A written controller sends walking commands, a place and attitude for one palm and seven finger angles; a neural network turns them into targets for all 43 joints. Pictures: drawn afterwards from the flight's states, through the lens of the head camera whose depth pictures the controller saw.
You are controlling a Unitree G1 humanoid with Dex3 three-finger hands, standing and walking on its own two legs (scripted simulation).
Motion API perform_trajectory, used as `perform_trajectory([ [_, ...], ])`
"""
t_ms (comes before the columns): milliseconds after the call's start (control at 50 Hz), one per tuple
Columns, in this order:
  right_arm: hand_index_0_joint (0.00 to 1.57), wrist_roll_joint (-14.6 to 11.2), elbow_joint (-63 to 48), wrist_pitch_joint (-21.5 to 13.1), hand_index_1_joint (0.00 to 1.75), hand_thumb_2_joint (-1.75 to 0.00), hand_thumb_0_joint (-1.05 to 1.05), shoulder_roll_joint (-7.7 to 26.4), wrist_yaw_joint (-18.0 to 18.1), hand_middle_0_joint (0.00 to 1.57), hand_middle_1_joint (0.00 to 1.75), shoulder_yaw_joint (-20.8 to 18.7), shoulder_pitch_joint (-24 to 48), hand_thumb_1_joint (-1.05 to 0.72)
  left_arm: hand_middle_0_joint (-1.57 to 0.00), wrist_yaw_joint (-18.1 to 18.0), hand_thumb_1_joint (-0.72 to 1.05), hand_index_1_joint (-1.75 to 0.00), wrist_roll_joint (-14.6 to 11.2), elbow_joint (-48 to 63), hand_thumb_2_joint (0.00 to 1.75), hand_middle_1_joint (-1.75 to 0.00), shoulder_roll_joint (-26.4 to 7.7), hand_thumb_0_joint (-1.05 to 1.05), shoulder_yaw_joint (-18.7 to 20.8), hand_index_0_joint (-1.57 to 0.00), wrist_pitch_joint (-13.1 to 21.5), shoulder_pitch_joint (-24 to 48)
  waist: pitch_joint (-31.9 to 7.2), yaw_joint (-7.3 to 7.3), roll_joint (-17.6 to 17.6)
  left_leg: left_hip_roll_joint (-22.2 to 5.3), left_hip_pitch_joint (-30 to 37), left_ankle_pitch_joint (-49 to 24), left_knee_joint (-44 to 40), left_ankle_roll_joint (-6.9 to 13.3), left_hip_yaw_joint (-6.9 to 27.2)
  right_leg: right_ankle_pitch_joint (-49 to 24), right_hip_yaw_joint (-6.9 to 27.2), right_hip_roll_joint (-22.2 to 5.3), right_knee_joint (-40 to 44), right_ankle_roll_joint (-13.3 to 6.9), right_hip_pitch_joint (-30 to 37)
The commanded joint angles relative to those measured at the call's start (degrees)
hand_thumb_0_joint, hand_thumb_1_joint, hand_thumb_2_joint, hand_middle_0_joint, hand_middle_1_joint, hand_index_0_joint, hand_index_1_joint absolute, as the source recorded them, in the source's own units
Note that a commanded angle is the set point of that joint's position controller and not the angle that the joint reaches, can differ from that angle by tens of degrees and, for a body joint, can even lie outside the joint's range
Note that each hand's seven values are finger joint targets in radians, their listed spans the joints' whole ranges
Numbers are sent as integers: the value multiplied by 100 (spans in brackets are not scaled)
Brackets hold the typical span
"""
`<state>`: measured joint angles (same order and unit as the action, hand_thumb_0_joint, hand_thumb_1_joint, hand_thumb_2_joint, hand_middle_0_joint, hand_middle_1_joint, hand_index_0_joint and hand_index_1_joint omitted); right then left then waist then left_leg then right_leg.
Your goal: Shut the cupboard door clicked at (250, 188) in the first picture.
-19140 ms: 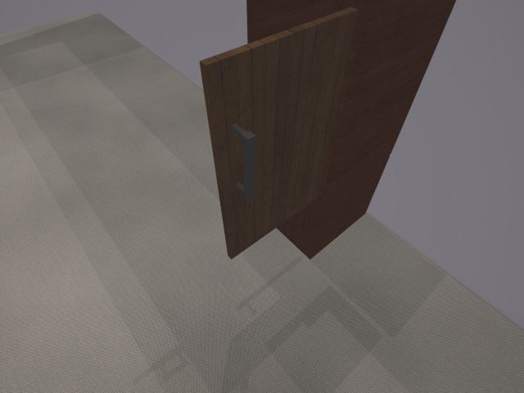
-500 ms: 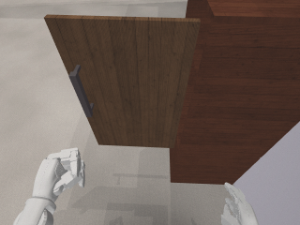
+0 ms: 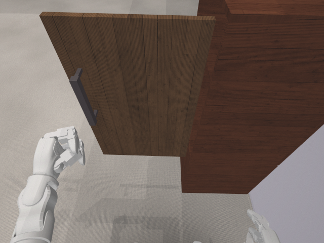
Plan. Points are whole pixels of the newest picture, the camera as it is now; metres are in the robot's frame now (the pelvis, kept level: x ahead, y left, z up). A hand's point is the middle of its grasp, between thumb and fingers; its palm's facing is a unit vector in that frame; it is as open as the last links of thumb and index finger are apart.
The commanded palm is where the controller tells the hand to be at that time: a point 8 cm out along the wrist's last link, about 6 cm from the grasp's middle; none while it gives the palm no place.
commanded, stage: bring the fist close to the handle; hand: left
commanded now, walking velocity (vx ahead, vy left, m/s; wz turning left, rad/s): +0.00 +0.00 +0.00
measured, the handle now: (86, 99) +0.47 +0.25 +0.07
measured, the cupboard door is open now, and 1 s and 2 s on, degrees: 89 89 71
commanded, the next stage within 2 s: push the door shut along its arc in 0.82 s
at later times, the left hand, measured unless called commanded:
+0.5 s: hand (90, 121) +0.39 +0.21 +0.07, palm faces +0.02 -1.00 -0.01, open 3.1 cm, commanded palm +0.36 +0.26 +0.07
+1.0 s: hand (93, 124) +0.38 +0.20 +0.07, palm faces +0.01 -1.00 -0.01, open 3.1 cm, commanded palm +0.37 +0.25 +0.07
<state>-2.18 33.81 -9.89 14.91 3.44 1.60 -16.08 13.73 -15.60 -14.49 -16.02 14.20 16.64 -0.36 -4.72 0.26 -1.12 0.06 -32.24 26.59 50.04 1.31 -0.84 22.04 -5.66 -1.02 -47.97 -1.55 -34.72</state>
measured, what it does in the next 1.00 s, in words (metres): stands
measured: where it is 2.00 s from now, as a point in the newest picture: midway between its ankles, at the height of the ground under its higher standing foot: outside the picture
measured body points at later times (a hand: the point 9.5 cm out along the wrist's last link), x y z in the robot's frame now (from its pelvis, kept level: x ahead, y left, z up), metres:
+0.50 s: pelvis +0.00 +0.01 +0.00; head +0.06 +0.01 +0.45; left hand +0.38 +0.27 +0.08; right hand +0.09 -0.25 -0.11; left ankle -0.02 +0.10 -0.70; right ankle +0.02 -0.10 -0.70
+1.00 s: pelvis +0.00 +0.01 +0.00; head +0.05 +0.01 +0.45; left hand +0.38 +0.26 +0.07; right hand +0.10 -0.25 -0.11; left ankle -0.02 +0.10 -0.70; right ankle +0.02 -0.10 -0.70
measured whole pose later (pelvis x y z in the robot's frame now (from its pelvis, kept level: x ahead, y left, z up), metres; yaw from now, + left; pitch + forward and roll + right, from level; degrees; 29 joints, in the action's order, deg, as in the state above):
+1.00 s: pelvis +0.00 +0.01 +0.00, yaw -1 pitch +11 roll -1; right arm -2.4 35.7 -3.2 14.6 2.6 1.3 -17.1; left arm 14.0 -12.4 -41.4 -18.1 15.0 19.5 22.9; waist -5.0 2.4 -1.2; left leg 0.1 -34.3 25.3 48.5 2.2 -2.0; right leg 20.0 -4.5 -0.9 -45.8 -0.8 -36.8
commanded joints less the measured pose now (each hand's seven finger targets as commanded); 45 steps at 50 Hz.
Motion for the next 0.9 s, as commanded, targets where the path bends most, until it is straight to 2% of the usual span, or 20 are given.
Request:
perform_trajectory([
  [0, 20, -17, -775, -254, 30, -90, 0, 757, 66, 20, 30, -358, 128, -90, -130, 161, 90, -150, -37, 1018, 90, -150, -795, 0, 59, -130, 273, 1574, -1363, 127, -243, 5, 346, -1847, -810, -74, 234, -1523, 339, 35, 553, 28, 1038],
  [20, 20, -26, -751, -253, 30, -90, 0, 762, 81, 20, 30, -350, 130, -90, -130, 163, 90, -150, -39, 1017, 90, -150, -753, 0, -22, -130, 268, 1879, -1369, 187, -290, 3, 405, -1804, -817, -78, 257, -1467, 324, 40, 552, 25, 947],
  [40, 20, -17, -711, -235, 30, -90, 0, 782, 102, 20, 30, -343, 101, -90, -130, 118, 90, -150, -63, 896, 90, -150, -854, 0, 57, -130, 265, 2042, -1322, 224, 61, -19, 310, -1682, -818, -53, 293, -1341, 323, 57, 582, 42, 956],
  [120, 20, 7, -612, -170, 30, -90, 0, 766, 107, 20, 30, -326, 107, -90, -130, -121, 90, -150, 19, 496, 90, -150, -1093, 0, 363, -130, 348, 2629, -1464, 143, 21, -1, 327, -1693, -891, -81, 301, -1349, 331, 42, 521, 27, 1012],
  [140, 20, 26, -590, -121, 30, -90, 0, 790, 109, 20, 30, -325, 86, -90, -130, -193, 90, -150, 56, 324, 90, -150, -1404, 0, 626, -130, 365, 2582, -1490, 70, 58, -7, 225, -1659, -883, -73, 281, -1309, 360, 40, 519, 29, 1095],
  [160, 20, 24, -595, -85, 30, -90, 0, 748, 90, 20, 30, -292, 118, -90, -130, -215, 90, -150, 83, 99, 90, -150, -1315, 0, 591, -130, 361, 2629, -1428, 49, -34, 15, 165, -1636, -923, -80, 257, -1311, 368, 22, 525, 20, 1120],
  [240, 20, 18, -487, 76, 30, -90, 0, 799, 80, 20, 30, -301, -16, -90, -130, -171, 90, -150, 215, -625, 90, -150, -1649, 0, 742, -130, 366, 3269, -1371, 144, -42, -12, 23, -1471, -907, -69, 225, -1183, 412, 38, 571, 17, 1046],
  [300, 20, -2, -483, 111, 30, -90, 0, 800, 60, 20, 30, -308, -93, -90, -130, 0, 90, -150, 190, -852, 90, -150, -1324, 0, 398, -130, 382, 3733, -1542, 230, -361, -18, 244, -1682, -891, -100, 223, -1392, 392, 52, 553, -8, 914],
  [340, 20, 4, -422, 152, 30, -90, 0, 840, 68, 20, 30, -327, -217, -90, -130, 89, 90, -150, 151, -1109, 90, -150, -1396, 0, 418, -130, 407, 4051, -1625, 316, -44, -41, 219, -1740, -830, -72, 265, -1458, 388, 85, 553, 3, 944],
  [380, 20, 0, -399, 189, 30, -90, 0, 844, 66, 20, 30, -348, -296, -90, -130, 157, 90, -150, 141, -1266, 90, -150, -1314, 0, 339, -130, 434, 4316, -1730, 359, -67, -36, 256, -1910, -799, -76, 246, -1648, 390, 79, 525, 16, 929],
  [400, 20, 1, -355, 208, 30, -90, 0, 870, 72, 20, 30, -388, -359, -90, -130, 158, 90, -150, 145, -1318, 90, -150, -1528, 0, 543, -130, 477, 4377, -1888, 310, -69, -57, 328, -2064, -765, -87, 260, -1745, 394, 88, 491, 7, 942],
  [420, 20, 18, -389, 216, 30, -90, 0, 842, 47, 20, 30, -383, -375, -90, -130, 191, 90, -150, 140, -1299, 90, -150, -1336, 0, 404, -130, 504, 4250, -1988, 272, -213, -42, 409, -2252, -767, -96, 247, -1878, 394, 85, 470, 6, 1004],
  [440, 20, 21, -407, 237, 30, -90, 0, 868, 34, 20, 30, -407, -425, -90, -130, 167, 90, -150, 135, -1300, 90, -150, -1566, 0, 635, -130, 537, 3993, -2096, 162, -166, -58, 452, -2476, -745, -97, 273, -1989, 383, 95, 443, -14, 1109],
  [480, 20, 29, -440, 270, 30, -90, 0, 835, -19, 20, 30, -413, -442, -90, -130, 151, 90, -150, 135, -1215, 90, -150, -1437, 0, 576, -130, 570, 3769, -2195, 116, -264, -68, 527, -2760, -752, -122, 259, -2145, 366, 86, 415, -2, 1132],
  [560, 20, 24, -510, 378, 30, -90, 0, 834, -75, 20, 30, -433, -468, -90, -130, 25, 90, -150, 183, -1223, 90, -150, -1528, 0, 731, -130, 579, 3349, -1888, 63, -96, -85, 346, -2842, -832, -110, 212, -2215, 361, 107, 462, 16, 1177],
  [640, 20, 23, -487, 458, 30, -90, 0, 842, -37, 20, 30, -423, -409, -90, -130, -121, 90, -150, 225, -1106, 90, -150, -1707, 0, 825, -130, 676, 3925, -1623, 195, 37, -52, 113, -2023, -939, -60, 158, -1774, 406, 122, 577, 15, 1171],
  [760, 20, 33, -413, 404, 30, -90, 0, 788, -21, 20, 30, -413, -381, -90, -130, -51, 90, -150, 257, -901, 90, -150, -1371, 0, 424, -130, 918, 4173, -1875, 312, -472, -75, 567, -2186, -885, -76, 212, -1752, 410, 145, 567, -2, 982],
  [780, 20, 27, -393, 409, 30, -90, 0, 812, -17, 20, 30, -426, -412, -90, -130, -29, 90, -150, 248, -1033, 90, -150, -1449, 0, 502, -130, 904, 4097, -1873, 303, -247, -90, 535, -2137, -889, -81, 250, -1703, 390, 155, 566, -3, 978],
  [820, 20, 15, -381, 408, 30, -90, 0, 810, -15, 20, 30, -421, -383, -90, -130, 32, 90, -150, 216, -1201, 90, -150, -1252, 0, 348, -130, 814, 4049, -1786, 309, -375, -76, 525, -2040, -907, -99, 255, -1613, 365, 146, 582, -9, 868],
  [880, 20, -18, -382, 451, 30, -90, 0, 843, -16, 20, 30, -411, -380, -90, -130, 49, 90, -150, 209, -1583, 90, -150, -1283, 0, 380, -130, 627, 3981, -1501, 307, -145, -73, 350, -1853, -960, -93, 282, -1502, 333, 134, 635, -13, 801],
])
